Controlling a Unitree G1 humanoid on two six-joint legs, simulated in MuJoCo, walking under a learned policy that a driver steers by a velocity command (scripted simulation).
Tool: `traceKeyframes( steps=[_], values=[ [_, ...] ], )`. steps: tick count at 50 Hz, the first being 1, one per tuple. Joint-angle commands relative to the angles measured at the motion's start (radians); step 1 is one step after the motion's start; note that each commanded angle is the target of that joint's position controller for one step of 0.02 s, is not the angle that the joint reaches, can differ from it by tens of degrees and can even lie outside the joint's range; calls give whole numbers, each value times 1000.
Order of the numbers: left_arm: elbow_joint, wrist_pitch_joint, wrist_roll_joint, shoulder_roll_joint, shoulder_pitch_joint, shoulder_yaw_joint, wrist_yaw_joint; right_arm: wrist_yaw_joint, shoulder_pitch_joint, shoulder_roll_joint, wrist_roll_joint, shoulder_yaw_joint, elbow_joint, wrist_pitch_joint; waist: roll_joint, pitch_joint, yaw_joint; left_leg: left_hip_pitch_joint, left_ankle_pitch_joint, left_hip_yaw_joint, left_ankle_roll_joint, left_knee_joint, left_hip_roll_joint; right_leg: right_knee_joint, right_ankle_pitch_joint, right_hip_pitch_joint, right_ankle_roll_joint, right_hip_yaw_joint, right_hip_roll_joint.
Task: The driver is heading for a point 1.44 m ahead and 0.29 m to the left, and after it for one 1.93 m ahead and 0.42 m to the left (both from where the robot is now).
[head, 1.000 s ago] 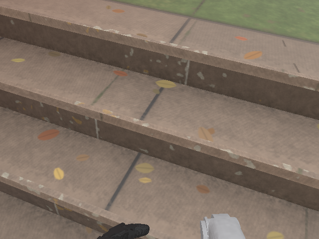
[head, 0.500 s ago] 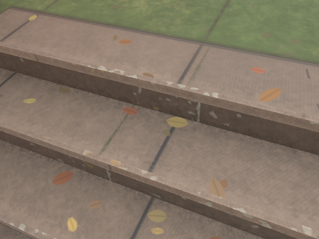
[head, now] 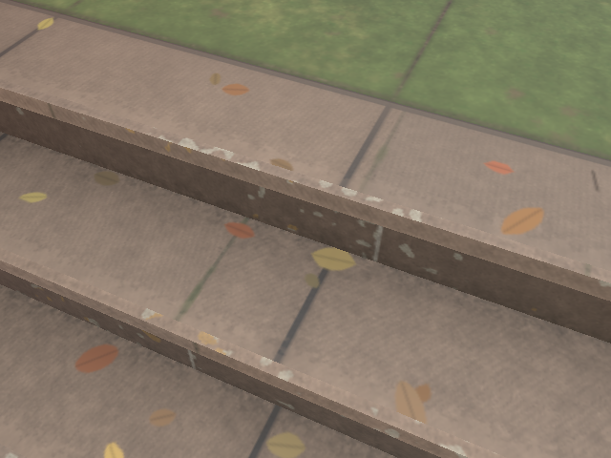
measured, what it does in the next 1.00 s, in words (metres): stands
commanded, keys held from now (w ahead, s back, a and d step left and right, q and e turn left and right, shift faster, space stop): no key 1.00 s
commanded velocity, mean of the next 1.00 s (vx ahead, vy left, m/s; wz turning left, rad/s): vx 0.00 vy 0.00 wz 0.00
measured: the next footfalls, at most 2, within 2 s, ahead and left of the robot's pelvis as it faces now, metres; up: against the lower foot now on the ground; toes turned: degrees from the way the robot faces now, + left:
left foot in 1.98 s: +0.41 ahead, +0.27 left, +0.17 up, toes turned +12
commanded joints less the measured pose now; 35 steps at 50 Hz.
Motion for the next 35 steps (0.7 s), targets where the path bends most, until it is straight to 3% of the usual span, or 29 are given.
traceKeyframes(
  steps=[1,17,35],
  values=[
    [-15,0,-1,64,85,12,1,-2,33,-76,3,-14,-25,-11,21,-24,10,18,217,-53,74,-55,42,-46,338,59,-25,102,-112],
    [-12,1,-5,63,111,12,11,-10,43,-76,2,-26,-33,3,18,44,-1,40,156,-53,79,-89,40,-67,190,-6,-16,100,-119],
    [-14,-8,-7,59,144,7,15,-12,46,-77,3,-28,-39,4,6,58,0,18,85,-52,73,-103,36,-88,112,-20,-21,113,-126]
  ],
)
Keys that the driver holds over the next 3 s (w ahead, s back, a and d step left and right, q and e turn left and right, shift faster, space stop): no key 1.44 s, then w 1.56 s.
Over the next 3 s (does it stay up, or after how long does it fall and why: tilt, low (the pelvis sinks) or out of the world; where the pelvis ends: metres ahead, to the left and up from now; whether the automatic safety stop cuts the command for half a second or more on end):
stays up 0.73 0.16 0.34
